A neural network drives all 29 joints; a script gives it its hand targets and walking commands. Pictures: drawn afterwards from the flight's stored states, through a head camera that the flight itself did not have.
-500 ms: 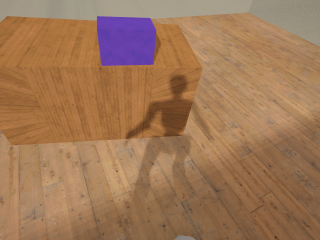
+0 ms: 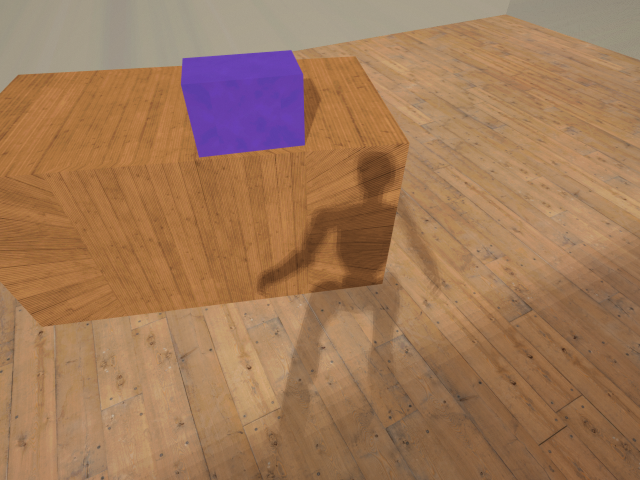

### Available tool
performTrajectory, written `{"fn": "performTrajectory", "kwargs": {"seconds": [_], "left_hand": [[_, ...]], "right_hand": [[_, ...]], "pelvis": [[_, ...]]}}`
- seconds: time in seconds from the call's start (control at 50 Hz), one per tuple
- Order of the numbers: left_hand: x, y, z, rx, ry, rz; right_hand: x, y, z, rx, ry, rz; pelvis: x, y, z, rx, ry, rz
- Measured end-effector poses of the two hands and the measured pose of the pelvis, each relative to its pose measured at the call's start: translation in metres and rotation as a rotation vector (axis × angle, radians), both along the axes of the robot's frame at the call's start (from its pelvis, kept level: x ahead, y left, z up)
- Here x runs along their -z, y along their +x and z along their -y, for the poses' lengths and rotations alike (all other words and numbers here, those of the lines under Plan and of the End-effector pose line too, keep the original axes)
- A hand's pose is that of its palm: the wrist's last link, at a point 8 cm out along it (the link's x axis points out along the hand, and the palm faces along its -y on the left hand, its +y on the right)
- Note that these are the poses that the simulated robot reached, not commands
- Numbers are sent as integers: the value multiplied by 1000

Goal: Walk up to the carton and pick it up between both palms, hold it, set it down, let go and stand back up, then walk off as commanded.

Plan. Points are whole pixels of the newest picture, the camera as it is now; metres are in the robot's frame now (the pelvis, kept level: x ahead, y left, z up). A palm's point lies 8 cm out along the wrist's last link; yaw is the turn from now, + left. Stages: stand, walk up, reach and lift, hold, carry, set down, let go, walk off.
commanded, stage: walk up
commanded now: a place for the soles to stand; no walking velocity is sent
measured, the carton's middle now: (245, 103) +1.06 +0.19 +0.00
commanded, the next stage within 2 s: none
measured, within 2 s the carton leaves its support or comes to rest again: neither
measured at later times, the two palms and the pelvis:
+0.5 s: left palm out of the picture +0.17 +0.32 -0.06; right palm out of the picture +0.15 -0.33 -0.09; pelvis +0.08 -0.01 +0.00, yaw +0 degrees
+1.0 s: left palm (65, 424) +0.25 +0.36 -0.09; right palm (537, 425) +0.23 -0.29 -0.06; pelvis +0.16 +0.03 +0.00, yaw +1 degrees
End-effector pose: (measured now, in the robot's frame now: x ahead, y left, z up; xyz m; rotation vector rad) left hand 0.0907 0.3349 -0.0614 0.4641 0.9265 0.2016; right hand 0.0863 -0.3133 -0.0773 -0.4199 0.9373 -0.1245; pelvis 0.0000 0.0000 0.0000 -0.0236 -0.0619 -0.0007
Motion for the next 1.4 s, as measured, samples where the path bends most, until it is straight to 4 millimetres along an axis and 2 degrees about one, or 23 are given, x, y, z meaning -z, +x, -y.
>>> {"fn": "performTrajectory", "kwargs": {"seconds": [0.06,0.1,0.18,0.3,0.4,0.48,0.56,0.66,0.8,0.9,1.04,1.14,1.22,1.3,1.4], "left_hand": [[13,7,-16,-10,-17,-20],[17,16,-17,-7,-34,-33],[14,36,-17,12,-56,-22],[15,57,-7,21,-63,-26],[11,80,13,45,-33,-8],[4,80,21,10,-14,13],[-5,83,16,-19,10,15],[-6,97,4,-25,13,22],[19,118,-27,-39,-25,-21],[24,143,-28,-21,-59,-37],[25,165,-18,-14,-67,-41],[19,182,0,1,-35,-29],[13,183,12,-23,-16,-10],[3,187,11,-43,10,-3],[0,192,2,-50,20,-1]], "right_hand": [[-3,6,-12,-3,-24,1],[-6,4,-16,11,-32,-1],[-18,5,-16,22,-51,-28],[-20,23,-5,24,-58,-38],[-1,36,12,34,-24,-50],[11,55,13,18,10,-50],[11,76,12,-5,20,-34],[11,96,2,-12,18,-24],[2,123,-24,-26,-31,-25],[-10,131,-29,-10,-51,-41],[-13,150,-19,-10,-59,-54],[3,160,-2,-3,-28,-67],[16,170,3,-3,6,-80],[18,183,3,-16,24,-68],[21,192,-6,-21,32,-66]], "pelvis": [[4,8,-15,0,0,-2],[4,13,-21,11,4,-9],[-4,25,-24,13,0,-26],[-5,44,-14,15,14,-44],[3,61,5,25,45,-54],[4,74,14,6,29,-15],[1,87,14,-8,38,1],[1,104,3,-12,27,9],[9,129,-26,-20,6,-19],[3,145,-35,-9,4,-38],[1,165,-25,-9,17,-52],[6,178,-6,-4,49,-64],[8,186,5,-18,37,-28],[5,195,8,-28,49,-14],[5,202,0,-33,42,-8]]}}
